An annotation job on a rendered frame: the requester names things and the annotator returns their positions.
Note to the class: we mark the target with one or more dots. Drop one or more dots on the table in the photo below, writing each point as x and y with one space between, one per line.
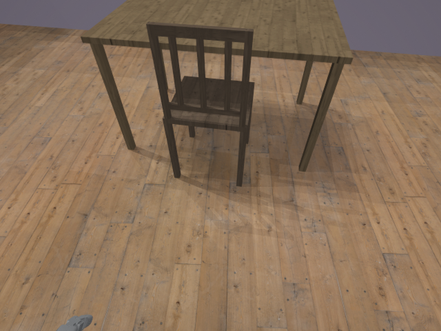
305 30

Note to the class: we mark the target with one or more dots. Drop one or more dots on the left robot hand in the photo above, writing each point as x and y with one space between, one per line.
76 323

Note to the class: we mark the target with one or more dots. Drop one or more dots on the chair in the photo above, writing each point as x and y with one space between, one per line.
221 104

